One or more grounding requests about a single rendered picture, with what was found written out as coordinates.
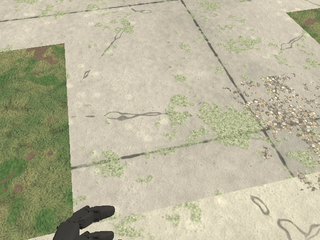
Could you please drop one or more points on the left robot hand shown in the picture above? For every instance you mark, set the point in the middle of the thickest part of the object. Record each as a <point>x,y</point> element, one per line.
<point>70,229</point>

